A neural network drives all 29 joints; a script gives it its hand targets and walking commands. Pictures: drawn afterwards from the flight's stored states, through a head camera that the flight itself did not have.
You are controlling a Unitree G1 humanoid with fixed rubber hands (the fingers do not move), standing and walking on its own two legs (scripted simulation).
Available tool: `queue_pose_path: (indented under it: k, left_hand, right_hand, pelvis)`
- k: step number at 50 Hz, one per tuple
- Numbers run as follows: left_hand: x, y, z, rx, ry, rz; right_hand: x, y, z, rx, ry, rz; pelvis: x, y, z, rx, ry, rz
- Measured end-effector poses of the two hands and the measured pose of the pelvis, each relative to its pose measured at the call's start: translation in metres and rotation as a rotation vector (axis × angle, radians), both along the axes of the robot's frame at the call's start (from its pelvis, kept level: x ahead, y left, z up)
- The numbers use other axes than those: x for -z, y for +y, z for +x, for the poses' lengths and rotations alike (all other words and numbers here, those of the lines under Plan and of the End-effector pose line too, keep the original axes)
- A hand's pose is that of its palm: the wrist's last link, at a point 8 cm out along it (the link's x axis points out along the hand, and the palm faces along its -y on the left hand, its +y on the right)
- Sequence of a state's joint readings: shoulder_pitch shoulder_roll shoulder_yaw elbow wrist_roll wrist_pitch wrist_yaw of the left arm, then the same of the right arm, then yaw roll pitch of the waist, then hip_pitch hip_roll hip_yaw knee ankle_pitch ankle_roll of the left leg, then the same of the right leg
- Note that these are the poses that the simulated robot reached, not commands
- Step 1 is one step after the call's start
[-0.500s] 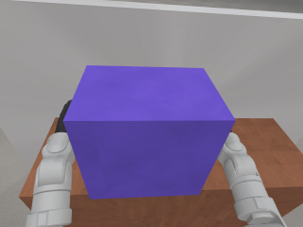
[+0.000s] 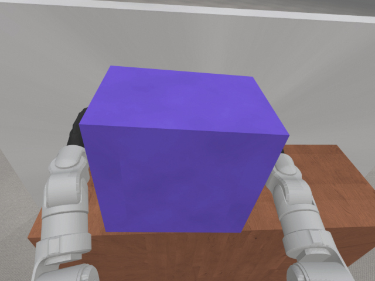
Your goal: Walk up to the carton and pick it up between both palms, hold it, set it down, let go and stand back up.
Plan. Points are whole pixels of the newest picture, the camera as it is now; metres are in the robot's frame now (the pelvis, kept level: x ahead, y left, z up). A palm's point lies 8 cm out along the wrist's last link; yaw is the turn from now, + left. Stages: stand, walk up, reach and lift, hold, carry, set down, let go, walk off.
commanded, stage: reach and lift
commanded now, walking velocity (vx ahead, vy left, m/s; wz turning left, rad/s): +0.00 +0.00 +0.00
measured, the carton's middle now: (179, 154) +0.37 +0.01 +0.13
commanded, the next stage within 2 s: hold in 0.36 s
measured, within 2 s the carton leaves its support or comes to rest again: neither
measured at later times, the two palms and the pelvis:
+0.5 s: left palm (77, 141) +0.35 +0.21 +0.18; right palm (274, 143) +0.36 -0.19 +0.17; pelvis +0.01 +0.00 +0.00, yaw +0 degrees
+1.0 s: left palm (72, 136) +0.35 +0.21 +0.19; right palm (274, 139) +0.36 -0.19 +0.18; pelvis +0.00 +0.00 +0.00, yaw +0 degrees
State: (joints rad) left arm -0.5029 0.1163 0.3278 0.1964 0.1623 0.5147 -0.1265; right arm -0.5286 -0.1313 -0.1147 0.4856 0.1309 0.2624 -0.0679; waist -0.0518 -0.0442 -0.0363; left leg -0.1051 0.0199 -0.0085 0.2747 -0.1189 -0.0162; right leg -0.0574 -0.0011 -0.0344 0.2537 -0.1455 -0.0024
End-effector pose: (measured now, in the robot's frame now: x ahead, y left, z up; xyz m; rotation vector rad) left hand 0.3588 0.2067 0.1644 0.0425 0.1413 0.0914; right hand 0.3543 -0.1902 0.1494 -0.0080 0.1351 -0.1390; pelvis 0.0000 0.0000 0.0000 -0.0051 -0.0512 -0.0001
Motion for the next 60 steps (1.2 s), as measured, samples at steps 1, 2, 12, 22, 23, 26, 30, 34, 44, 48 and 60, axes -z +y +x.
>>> queue_pose_path:
  k: [1, 2, 12, 22, 23, 26, 30, 34, 44, 48, 60]
  left_hand:
    - [0.000, 0.000, 0.000, 0.000, -0.001, 0.000]
    - [0.000, 0.001, 0.001, -0.001, -0.002, 0.001]
    - [-0.002, 0.003, 0.002, -0.004, -0.007, 0.004]
    - [-0.008, 0.000, 0.000, -0.012, -0.016, 0.002]
    - [-0.010, 0.000, -0.001, -0.015, -0.020, 0.003]
    - [-0.017, 0.000, -0.006, -0.027, -0.033, 0.003]
    - [-0.022, 0.002, -0.010, -0.042, -0.025, -0.012]
    - [-0.025, 0.005, -0.010, -0.048, -0.014, -0.024]
    - [-0.029, 0.006, -0.009, -0.037, -0.010, -0.025]
    - [-0.029, 0.005, -0.009, -0.034, -0.010, -0.022]
    - [-0.028, 0.006, -0.008, -0.035, -0.010, -0.019]
  right_hand:
    - [0.000, 0.000, 0.000, 0.000, -0.001, 0.000]
    - [-0.001, 0.001, 0.001, -0.001, -0.002, 0.000]
    - [-0.006, 0.002, 0.004, -0.003, -0.009, 0.007]
    - [-0.014, 0.000, 0.004, -0.006, -0.020, 0.022]
    - [-0.016, 0.000, 0.004, -0.008, -0.024, 0.025]
    - [-0.024, 0.001, 0.005, -0.017, -0.037, 0.031]
    - [-0.032, 0.003, 0.006, -0.030, -0.029, 0.031]
    - [-0.036, 0.005, 0.007, -0.033, -0.016, 0.029]
    - [-0.037, 0.005, 0.005, -0.020, -0.010, 0.034]
    - [-0.035, 0.005, 0.004, -0.017, -0.011, 0.035]
    - [-0.035, 0.006, 0.005, -0.019, -0.011, 0.033]
  pelvis:
    - [0.000, 0.000, 0.000, 0.000, 0.000, 0.000]
    - [0.000, 0.000, 0.000, -0.001, 0.000, 0.000]
    - [0.000, 0.002, 0.004, -0.006, -0.005, -0.002]
    - [0.000, 0.003, 0.008, -0.001, -0.011, -0.003]
    - [0.000, 0.003, 0.008, 0.001, -0.010, -0.003]
    - [0.001, 0.002, 0.008, 0.004, -0.012, -0.004]
    - [0.000, 0.001, 0.008, 0.004, -0.017, -0.003]
    - [0.000, -0.001, 0.006, -0.002, -0.019, -0.002]
    - [0.000, -0.001, 0.002, -0.009, -0.024, -0.002]
    - [0.000, 0.000, 0.002, -0.007, -0.024, -0.002]
    - [0.000, 0.001, 0.001, -0.003, -0.018, -0.002]
